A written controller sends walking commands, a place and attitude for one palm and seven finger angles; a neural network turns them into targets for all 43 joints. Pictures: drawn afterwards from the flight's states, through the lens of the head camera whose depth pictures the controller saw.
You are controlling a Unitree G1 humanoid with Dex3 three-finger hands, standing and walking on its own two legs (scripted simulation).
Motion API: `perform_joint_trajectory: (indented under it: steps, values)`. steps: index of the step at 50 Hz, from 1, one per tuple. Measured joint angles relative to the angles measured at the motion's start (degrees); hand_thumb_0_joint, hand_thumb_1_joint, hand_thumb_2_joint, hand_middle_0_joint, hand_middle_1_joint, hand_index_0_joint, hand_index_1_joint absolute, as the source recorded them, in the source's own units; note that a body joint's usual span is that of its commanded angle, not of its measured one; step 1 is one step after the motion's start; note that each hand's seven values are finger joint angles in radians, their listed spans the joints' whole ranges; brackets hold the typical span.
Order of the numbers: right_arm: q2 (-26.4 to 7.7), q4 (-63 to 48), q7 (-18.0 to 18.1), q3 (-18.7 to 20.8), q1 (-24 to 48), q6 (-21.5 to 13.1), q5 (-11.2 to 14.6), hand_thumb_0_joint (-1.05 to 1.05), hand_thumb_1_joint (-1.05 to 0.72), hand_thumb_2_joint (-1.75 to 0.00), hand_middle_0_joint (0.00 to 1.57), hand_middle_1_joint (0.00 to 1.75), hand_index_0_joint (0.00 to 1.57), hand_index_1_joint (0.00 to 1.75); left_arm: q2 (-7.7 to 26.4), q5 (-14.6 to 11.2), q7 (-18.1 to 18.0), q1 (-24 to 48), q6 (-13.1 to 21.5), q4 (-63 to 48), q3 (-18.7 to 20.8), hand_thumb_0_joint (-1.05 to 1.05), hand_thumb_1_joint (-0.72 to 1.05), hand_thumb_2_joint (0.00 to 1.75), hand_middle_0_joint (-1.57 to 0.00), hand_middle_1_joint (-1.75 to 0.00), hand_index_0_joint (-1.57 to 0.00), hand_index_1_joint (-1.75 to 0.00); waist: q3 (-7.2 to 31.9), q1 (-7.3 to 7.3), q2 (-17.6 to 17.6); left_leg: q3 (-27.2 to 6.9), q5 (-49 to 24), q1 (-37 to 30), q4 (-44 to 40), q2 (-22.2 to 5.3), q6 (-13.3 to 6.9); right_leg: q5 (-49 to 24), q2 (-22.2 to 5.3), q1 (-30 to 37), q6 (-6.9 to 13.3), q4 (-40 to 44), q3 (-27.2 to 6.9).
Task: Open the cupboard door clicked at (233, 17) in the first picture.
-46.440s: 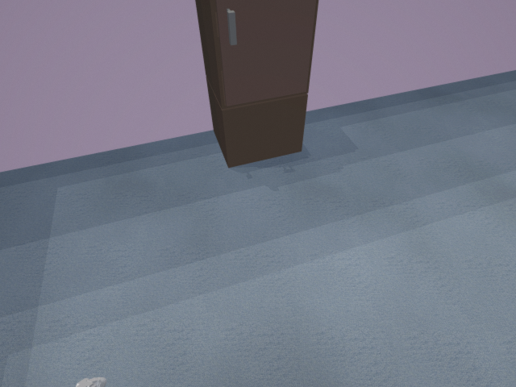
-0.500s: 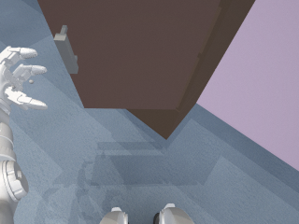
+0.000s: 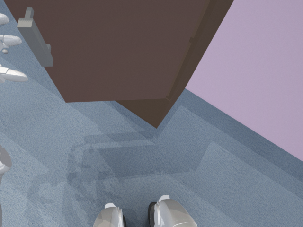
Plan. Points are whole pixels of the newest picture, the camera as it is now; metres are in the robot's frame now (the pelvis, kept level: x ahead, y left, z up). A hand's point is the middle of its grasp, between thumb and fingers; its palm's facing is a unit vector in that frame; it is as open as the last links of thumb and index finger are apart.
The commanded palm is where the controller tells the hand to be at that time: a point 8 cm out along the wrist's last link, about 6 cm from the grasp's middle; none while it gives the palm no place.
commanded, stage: move the hooked fingers beside the handle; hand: left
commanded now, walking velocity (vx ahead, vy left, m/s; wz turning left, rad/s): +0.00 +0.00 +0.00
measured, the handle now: (38, 38) +0.56 +0.23 +0.08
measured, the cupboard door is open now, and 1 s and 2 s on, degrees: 41 41 41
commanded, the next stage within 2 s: slide the fingers in behind the handle in 0.80 s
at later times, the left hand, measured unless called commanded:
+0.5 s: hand (8, 53) +0.51 +0.28 +0.09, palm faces +0.01 -1.00 +0.00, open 14.0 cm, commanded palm +0.49 +0.32 +0.09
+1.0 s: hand (9, 56) +0.50 +0.27 +0.09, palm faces +0.00 -1.00 -0.01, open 14.0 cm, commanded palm +0.49 +0.30 +0.08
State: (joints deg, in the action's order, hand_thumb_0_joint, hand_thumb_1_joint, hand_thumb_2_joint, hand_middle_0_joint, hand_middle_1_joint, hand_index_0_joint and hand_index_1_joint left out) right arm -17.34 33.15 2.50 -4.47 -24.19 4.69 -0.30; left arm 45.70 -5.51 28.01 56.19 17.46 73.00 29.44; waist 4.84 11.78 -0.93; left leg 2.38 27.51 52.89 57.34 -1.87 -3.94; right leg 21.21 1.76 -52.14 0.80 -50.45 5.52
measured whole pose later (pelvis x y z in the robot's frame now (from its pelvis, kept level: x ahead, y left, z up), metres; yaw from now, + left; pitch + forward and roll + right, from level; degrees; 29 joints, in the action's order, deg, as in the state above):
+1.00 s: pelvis +0.00 +0.00 +0.00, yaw +1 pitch +23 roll -5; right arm -17.3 33.4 2.2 -4.3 -23.4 5.7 0.0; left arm 43.3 -6.8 27.6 55.6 18.4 71.5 26.3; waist 5.0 10.7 -0.8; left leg 1.2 27.7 53.3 58.2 -1.9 -3.6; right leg 21.4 1.9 -52.0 1.2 -50.8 6.4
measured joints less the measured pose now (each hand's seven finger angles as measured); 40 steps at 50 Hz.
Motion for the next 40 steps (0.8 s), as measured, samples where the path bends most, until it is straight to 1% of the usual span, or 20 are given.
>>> perform_joint_trajectory:
  steps: [4, 9, 12, 17, 20, 23, 30, 34, 40]
  values:
    - [0.0, -0.2, -0.1, -0.1, -0.7, 0.4, -0.1, 0.00, -0.91, -0.89, 0.21, 0.30, 0.20, 0.30, 1.7, 0.1, 0.5, 1.1, -0.1, 0.6, 0.6, -0.01, -0.50, 0.30, -0.30, -1.20, -0.30, -1.20, 0.0, 0.51, -0.1, 0.0, 0.2, 0.9, 0.3, -0.3, 0.0, 0.0, 0.3, -0.8, 0.0, 0.0, 0.0]
    - [-0.1, -0.4, -0.3, -0.2, -1.5, 1.1, 0.0, 0.00, -0.91, -0.89, 0.21, 0.30, 0.20, 0.30, 2.4, 0.2, 1.4, 0.3, -0.9, 0.3, 1.1, -0.01, -0.50, 0.30, -0.30, -1.20, -0.30, -1.20, -0.1, 0.52, -0.1, 0.1, 0.4, 1.3, 0.3, -0.5, -0.1, 0.0, 0.5, -1.3, 0.0, 0.2, -0.2]
    - [0.0, -0.4, -0.6, 0.2, -2.0, 1.3, -0.2, 0.00, -0.91, -0.89, 0.21, 0.30, 0.20, 0.30, 1.7, -0.1, 1.4, -1.3, -0.4, -1.7, 1.4, -0.01, -0.50, 0.30, -0.30, -1.20, -0.29, -1.20, 0.1, 0.19, -0.2, 0.1, 0.5, 1.3, 0.2, -0.5, 0.0, 0.0, 0.5, -1.2, -0.1, 0.4, -0.2]
    - [0.3, 0.4, -1.0, 0.5, -1.8, 1.9, -0.2, 0.00, -0.91, -0.89, 0.21, 0.30, 0.20, 0.30, -0.8, -1.2, 1.1, -2.3, -0.1, -3.6, 0.2, -0.01, -0.50, 0.30, -0.29, -1.20, -0.29, -1.20, 0.4, -0.57, -0.2, -0.3, 0.6, 0.5, -0.3, -0.4, 0.1, 0.1, 0.5, -0.1, -0.1, 1.1, 0.1]
    - [0.5, 0.3, -1.2, 0.7, -1.4, 2.1, -0.2, 0.00, -0.91, -0.89, 0.21, 0.30, 0.20, 0.30, -2.2, -1.2, 0.5, -2.9, -0.3, -4.3, -0.4, -0.01, -0.50, 0.30, -0.29, -1.20, -0.29, -1.20, 0.7, -0.79, -0.2, -0.4, 0.5, -0.2, -0.6, -0.3, 0.1, 0.2, 0.5, 0.6, -0.1, 1.5, 0.2]
    - [0.6, -0.1, -1.3, 0.9, -0.8, 2.0, -0.3, 0.00, -0.91, -0.89, 0.21, 0.30, 0.20, 0.30, -3.0, -1.0, -0.3, -4.0, -0.3, -4.9, -0.1, -0.01, -0.50, 0.30, -0.30, -1.20, -0.30, -1.20, 1.0, -0.86, -0.2, -0.3, 0.5, -1.1, -1.0, -0.3, 0.1, 0.1, 0.5, 1.4, -0.1, 1.8, 0.1]
    - [0.7, -1.2, -1.2, 0.7, 0.5, 1.5, 0.1, 0.00, -0.91, -0.89, 0.21, 0.30, 0.20, 0.30, -3.2, -1.0, -1.0, -4.9, 0.5, -4.1, -0.2, -0.01, -0.50, 0.30, -0.30, -1.20, -0.30, -1.20, 1.0, -1.24, -0.1, -0.1, 0.6, -2.5, -1.3, -0.4, 0.2, 0.3, 0.6, 2.6, 0.0, 1.7, -0.1]
    - [0.6, -1.1, -1.0, 0.4, 1.0, 1.3, 0.3, 0.00, -0.91, -0.89, 0.21, 0.30, 0.20, 0.30, -2.7, -1.5, -0.4, -4.3, 1.0, -2.7, -0.8, -0.01, -0.50, 0.30, -0.30, -1.20, -0.30, -1.20, 0.8, -1.57, 0.0, -0.3, 0.6, -2.4, -0.9, -0.3, 0.2, 0.4, 0.5, 2.6, 0.1, 1.3, 0.1]
    - [0.2, -0.6, -0.6, 0.3, 1.4, 1.0, 0.4, 0.00, -0.91, -0.89, 0.21, 0.30, 0.20, 0.30, -2.0, -1.6, 0.5, -2.9, 1.2, -2.1, -1.4, -0.01, -0.50, 0.30, -0.30, -1.20, -0.30, -1.20, 0.4, -1.70, 0.2, -0.8, 0.4, -1.2, -0.1, -0.2, 0.4, 0.4, 0.3, 1.6, 0.3, 0.5, 0.6]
